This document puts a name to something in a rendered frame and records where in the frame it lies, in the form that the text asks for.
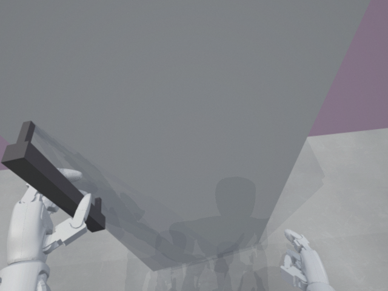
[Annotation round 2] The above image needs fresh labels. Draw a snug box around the robot left hand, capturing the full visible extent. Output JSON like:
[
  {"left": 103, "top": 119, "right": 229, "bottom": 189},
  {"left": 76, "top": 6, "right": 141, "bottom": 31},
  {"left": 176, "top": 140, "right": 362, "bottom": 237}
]
[{"left": 7, "top": 168, "right": 92, "bottom": 266}]

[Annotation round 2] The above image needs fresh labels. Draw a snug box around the robot right hand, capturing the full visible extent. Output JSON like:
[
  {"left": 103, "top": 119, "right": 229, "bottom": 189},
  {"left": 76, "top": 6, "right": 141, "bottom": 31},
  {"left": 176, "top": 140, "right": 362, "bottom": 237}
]
[{"left": 281, "top": 229, "right": 330, "bottom": 291}]

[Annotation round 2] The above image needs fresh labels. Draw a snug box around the left robot forearm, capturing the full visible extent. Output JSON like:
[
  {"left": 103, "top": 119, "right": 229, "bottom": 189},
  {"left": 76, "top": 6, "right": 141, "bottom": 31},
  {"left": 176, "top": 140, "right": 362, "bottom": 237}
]
[{"left": 0, "top": 260, "right": 51, "bottom": 291}]

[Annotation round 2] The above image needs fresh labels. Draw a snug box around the fridge door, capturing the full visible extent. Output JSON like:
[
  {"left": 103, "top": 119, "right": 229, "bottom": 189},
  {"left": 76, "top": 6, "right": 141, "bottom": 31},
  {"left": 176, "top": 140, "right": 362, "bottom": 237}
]
[{"left": 0, "top": 0, "right": 370, "bottom": 271}]

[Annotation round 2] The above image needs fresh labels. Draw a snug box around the handle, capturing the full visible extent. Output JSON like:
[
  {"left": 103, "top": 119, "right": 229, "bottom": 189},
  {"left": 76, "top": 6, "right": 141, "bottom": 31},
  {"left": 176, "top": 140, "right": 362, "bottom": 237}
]
[{"left": 1, "top": 121, "right": 105, "bottom": 232}]

